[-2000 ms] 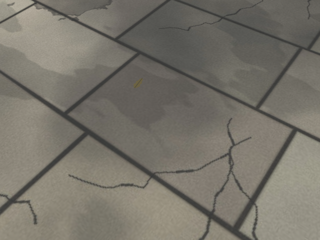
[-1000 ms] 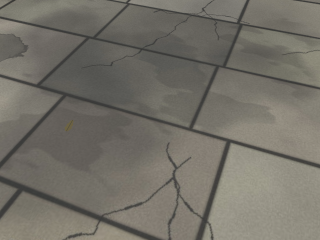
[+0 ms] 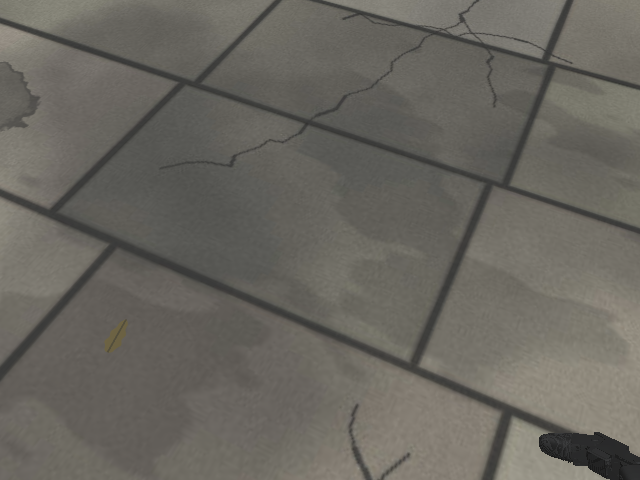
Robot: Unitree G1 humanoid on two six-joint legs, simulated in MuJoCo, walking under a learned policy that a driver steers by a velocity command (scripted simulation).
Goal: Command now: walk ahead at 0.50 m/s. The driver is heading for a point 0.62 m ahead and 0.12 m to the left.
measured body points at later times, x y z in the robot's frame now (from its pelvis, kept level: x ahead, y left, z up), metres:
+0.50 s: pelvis +0.27 +0.00 +0.01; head +0.30 +0.00 +0.46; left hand +0.50 +0.21 -0.07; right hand +0.26 -0.29 -0.11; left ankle +0.13 +0.10 -0.72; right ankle +0.43 -0.13 -0.70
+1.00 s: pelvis +0.53 +0.00 +0.01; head +0.56 +0.02 +0.46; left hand +0.50 +0.28 -0.12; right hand +0.77 -0.19 -0.08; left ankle +0.65 +0.15 -0.70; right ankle +0.43 -0.13 -0.72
